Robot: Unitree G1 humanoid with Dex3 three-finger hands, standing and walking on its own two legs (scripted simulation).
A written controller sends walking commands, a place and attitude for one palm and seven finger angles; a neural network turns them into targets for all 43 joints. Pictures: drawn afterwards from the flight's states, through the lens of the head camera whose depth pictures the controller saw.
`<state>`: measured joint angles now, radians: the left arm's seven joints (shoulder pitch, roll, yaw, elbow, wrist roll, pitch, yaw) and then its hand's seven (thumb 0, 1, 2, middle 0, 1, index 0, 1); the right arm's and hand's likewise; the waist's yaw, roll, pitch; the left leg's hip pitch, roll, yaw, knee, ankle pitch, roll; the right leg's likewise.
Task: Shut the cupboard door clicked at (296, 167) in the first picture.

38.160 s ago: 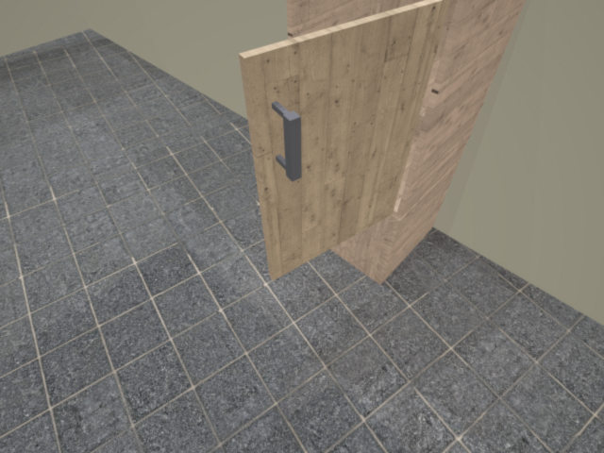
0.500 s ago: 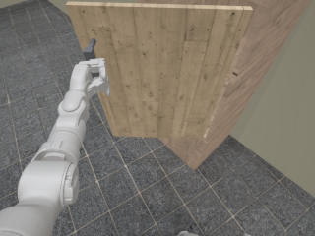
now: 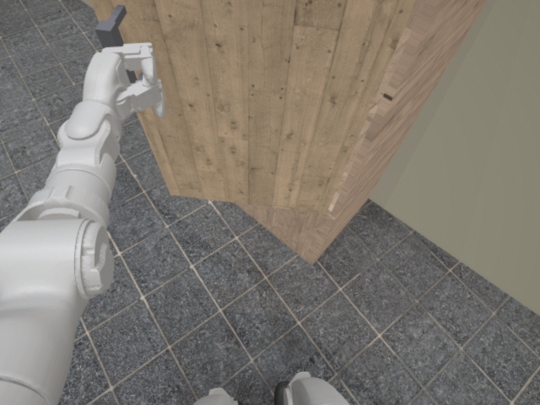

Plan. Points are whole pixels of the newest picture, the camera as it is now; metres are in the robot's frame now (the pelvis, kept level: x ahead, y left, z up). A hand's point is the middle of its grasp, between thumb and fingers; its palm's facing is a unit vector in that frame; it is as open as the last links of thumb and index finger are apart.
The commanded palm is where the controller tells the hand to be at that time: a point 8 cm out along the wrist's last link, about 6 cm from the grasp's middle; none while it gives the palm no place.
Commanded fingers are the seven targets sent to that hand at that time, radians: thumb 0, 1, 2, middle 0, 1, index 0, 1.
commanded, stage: push the door shut along its arc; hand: left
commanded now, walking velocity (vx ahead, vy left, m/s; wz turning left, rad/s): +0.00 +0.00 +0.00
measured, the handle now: (127, 58) +0.60 +0.15 +0.13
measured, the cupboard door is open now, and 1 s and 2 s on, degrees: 34 25 20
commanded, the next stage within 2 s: pull the fist back off the door in 0.88 s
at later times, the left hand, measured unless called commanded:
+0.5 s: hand (196, 58) +0.59 +0.05 +0.14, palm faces -0.32 -0.95 -0.01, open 3.0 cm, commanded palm +0.59 +0.10 +0.14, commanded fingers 0.00 0.90 0.90 -1.30 -1.50 -1.30 -1.50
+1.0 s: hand (205, 49) +0.61 +0.04 +0.14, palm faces -0.38 -0.93 -0.01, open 3.1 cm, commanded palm +0.64 +0.06 +0.14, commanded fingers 0.00 0.90 0.90 -1.30 -1.50 -1.30 -1.50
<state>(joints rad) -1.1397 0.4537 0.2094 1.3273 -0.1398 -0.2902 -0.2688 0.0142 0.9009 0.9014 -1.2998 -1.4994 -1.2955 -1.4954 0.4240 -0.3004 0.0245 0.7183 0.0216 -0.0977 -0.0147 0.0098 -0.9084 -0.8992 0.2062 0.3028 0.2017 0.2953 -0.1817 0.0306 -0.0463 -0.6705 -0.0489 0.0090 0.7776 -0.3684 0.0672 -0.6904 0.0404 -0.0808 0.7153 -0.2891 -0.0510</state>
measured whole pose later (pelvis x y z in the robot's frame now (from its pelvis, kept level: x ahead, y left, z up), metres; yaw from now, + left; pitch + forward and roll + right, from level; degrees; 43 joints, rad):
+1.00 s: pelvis +0.02 +0.00 -0.02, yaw +0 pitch +25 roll -3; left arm -1.53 0.56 0.15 1.48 -0.06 -0.18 -0.35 -0.01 0.95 0.99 -1.30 -1.50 -1.30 -1.50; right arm 0.44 -0.30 0.03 0.74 -0.03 -0.06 -0.03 0.00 -0.91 -0.90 0.21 0.30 0.20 0.30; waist -0.31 0.04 -0.05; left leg -0.90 -0.03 -0.02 0.91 -0.44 0.06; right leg -0.91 0.05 -0.11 0.82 -0.35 -0.06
